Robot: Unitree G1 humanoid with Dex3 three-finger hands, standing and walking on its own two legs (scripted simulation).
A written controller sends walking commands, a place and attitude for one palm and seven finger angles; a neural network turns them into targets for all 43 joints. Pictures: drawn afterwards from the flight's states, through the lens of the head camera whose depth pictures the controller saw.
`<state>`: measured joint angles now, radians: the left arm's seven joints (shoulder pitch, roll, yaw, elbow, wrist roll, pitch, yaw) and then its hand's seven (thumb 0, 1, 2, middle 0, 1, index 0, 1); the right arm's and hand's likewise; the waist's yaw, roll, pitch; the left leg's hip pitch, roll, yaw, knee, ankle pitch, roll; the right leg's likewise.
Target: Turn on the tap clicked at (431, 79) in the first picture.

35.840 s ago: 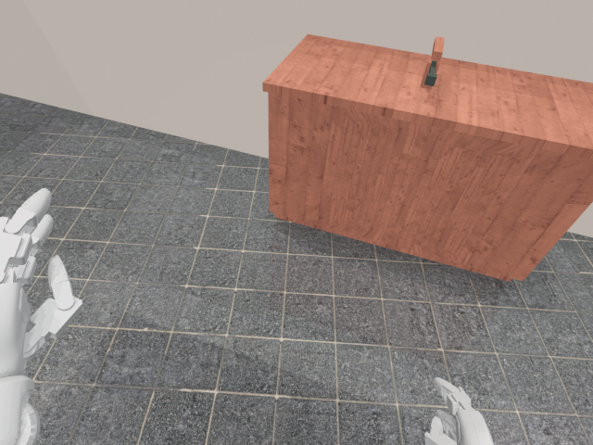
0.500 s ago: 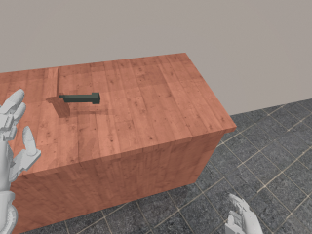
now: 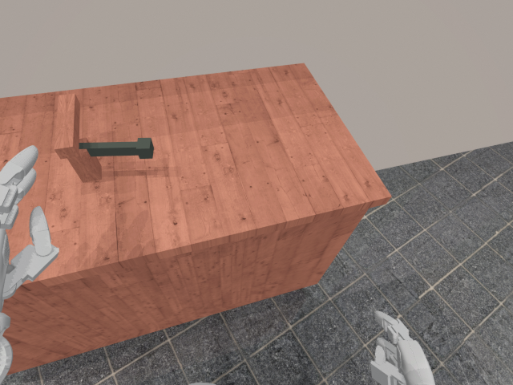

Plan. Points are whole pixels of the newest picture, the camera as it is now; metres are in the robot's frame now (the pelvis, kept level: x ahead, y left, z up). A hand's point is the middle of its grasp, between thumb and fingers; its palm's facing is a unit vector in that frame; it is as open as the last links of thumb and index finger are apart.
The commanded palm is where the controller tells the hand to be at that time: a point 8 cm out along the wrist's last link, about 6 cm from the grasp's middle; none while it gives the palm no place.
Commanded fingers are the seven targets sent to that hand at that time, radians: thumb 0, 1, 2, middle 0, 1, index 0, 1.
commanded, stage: come to a stop and stand still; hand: left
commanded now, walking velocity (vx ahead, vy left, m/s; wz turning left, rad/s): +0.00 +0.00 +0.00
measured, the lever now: (145, 148) +0.50 +0.26 +0.02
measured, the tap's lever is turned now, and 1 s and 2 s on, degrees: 79 79 79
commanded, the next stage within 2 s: look again from close up in 0.54 s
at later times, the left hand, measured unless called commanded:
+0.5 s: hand (31, 271) +0.20 +0.25 +0.16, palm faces +0.40 -0.85 -0.34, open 7.4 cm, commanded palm +0.13 +0.28 +0.18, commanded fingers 0.00 0.90 0.90 -0.20 -0.30 -0.20 -0.30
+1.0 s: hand (23, 266) +0.20 +0.26 +0.17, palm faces +0.39 -0.85 -0.35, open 7.4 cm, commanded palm +0.14 +0.29 +0.18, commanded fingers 0.00 0.90 0.90 -0.20 -0.30 -0.20 -0.30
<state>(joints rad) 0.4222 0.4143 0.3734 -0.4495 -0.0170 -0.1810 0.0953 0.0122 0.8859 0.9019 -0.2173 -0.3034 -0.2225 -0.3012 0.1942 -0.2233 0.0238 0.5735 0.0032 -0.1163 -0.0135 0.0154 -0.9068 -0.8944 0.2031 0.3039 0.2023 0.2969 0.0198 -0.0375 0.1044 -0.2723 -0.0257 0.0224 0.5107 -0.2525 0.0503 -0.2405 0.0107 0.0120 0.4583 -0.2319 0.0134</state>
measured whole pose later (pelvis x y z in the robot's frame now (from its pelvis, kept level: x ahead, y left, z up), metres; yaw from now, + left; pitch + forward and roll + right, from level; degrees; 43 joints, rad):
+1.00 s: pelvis -0.02 +0.01 +0.00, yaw +0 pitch -2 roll -2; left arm 0.41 0.35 0.34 -0.47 -0.04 -0.20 0.12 0.01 0.89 0.90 -0.21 -0.30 -0.22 -0.30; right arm 0.19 -0.20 0.03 0.59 0.01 -0.11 -0.03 0.02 -0.91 -0.89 0.20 0.30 0.20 0.30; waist 0.02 -0.01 0.05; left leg -0.23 -0.03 0.03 0.48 -0.22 0.06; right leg -0.19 0.01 0.02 0.39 -0.17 0.03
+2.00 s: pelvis +0.02 -0.07 -0.02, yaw +2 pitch +2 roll +1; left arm 0.48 0.28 0.37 -0.35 -0.19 -0.09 0.09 0.01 0.90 0.90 -0.21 -0.30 -0.21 -0.30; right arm 0.21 -0.27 0.00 0.70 0.01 -0.21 -0.09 0.02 -0.91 -0.89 0.20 0.30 0.20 0.30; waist 0.06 0.04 -0.07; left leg -0.36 0.00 -0.06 0.68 -0.35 -0.01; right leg -0.33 0.05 -0.08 0.67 -0.38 -0.08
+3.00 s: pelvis -0.01 -0.04 -0.02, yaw +3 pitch +0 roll +0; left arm 0.53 0.19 0.21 -0.47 -0.20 0.04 0.21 0.01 0.90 0.90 -0.20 -0.30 -0.21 -0.30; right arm 0.20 -0.23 0.05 0.66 0.01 -0.26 -0.09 0.02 -0.90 -0.89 0.20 0.30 0.20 0.30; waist 0.07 0.06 -0.07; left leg -0.36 -0.03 -0.06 0.69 -0.33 0.00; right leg -0.32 0.02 -0.09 0.67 -0.35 -0.05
